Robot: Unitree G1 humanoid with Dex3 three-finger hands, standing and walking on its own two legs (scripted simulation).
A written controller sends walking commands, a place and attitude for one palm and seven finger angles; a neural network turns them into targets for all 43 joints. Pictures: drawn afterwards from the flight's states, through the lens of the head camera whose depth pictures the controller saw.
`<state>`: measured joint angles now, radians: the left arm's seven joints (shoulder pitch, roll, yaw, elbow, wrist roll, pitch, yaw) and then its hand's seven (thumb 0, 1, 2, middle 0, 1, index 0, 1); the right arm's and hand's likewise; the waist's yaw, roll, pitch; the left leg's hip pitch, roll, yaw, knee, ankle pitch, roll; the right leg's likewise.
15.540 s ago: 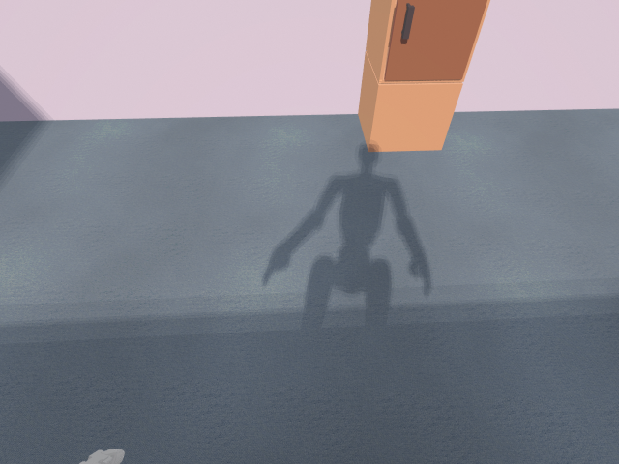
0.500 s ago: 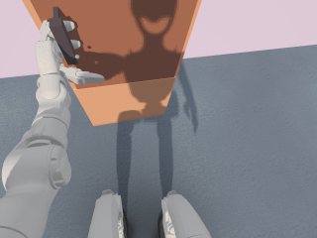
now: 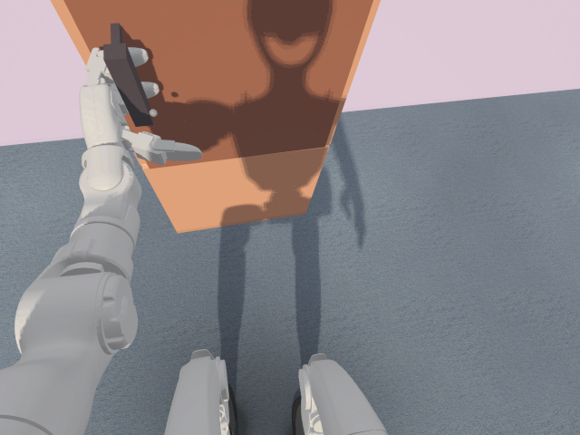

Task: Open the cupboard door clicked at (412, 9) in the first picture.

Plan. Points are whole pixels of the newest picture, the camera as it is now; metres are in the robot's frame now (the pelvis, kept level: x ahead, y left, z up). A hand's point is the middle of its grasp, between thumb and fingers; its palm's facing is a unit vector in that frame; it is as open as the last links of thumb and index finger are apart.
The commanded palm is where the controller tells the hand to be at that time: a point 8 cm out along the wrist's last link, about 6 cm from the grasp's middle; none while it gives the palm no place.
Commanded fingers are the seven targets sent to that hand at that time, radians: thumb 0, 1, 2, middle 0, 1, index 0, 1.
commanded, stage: close the thumb around the handle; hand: left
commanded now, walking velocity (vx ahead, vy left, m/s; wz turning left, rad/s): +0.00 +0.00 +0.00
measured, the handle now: (130, 77) +0.58 +0.17 +0.06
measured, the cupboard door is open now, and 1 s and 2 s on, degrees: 1 1 46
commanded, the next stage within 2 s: pull the door open along its arc in 0.80 s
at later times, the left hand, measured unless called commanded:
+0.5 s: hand (152, 113) +0.53 +0.14 +0.05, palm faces +0.13 -0.99 -0.02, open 9.7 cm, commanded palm +0.50 +0.17 +0.05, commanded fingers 0.00 0.68 0.80 -0.38 -1.33 -0.38 -1.33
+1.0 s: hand (152, 113) +0.53 +0.14 +0.05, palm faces +0.13 -0.99 -0.02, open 6.0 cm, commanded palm +0.49 +0.17 +0.05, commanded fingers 0.00 0.90 0.90 -0.40 -1.35 -0.40 -1.35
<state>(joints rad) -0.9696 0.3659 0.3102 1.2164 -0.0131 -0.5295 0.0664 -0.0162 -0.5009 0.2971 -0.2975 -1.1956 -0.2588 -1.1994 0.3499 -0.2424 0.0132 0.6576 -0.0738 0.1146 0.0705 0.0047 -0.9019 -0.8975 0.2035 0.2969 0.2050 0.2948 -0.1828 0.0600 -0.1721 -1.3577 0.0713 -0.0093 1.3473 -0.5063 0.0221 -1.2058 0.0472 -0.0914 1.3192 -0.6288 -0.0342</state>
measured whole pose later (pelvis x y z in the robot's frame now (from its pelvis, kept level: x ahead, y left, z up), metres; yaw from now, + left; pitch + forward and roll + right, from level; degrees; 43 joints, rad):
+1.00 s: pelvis +0.00 +0.00 +0.00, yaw -1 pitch +29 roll -4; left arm -0.96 0.37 0.33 1.20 -0.01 -0.52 0.06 0.00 0.69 0.79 -0.36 -1.34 -0.33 -1.35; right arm 0.35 -0.24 0.02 0.65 -0.07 0.12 0.07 0.00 -0.90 -0.90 0.20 0.30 0.21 0.29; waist -0.19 0.06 -0.17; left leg -1.36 0.07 0.00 1.35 -0.50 0.03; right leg -1.21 0.05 -0.08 1.32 -0.62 -0.03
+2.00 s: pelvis +0.02 -0.06 +0.04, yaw +5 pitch +19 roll +2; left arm -0.03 -0.10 -0.31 0.37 0.11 -0.32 0.56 0.00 0.64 0.72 -0.25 -1.21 -0.30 -1.29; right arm 0.14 -0.15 0.03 0.58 -0.09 -0.05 0.07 0.01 -0.90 -0.90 0.20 0.30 0.20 0.29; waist -0.03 0.03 -0.21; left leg -1.02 0.03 -0.03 1.15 -0.46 -0.05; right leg -0.90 0.02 -0.11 1.21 -0.65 -0.11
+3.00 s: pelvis +0.00 -0.03 +0.02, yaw +3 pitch +20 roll +0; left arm -0.17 -0.13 -0.26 0.48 0.11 -0.36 0.59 -0.02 -0.50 0.30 -0.34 -0.52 -0.30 -0.57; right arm 0.15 -0.17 0.00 0.62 -0.10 -0.06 0.06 0.01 -0.90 -0.90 0.20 0.30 0.20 0.29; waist -0.02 0.04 -0.21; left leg -1.11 -0.01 -0.07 1.23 -0.47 -0.04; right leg -1.00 0.03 -0.08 1.28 -0.63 -0.08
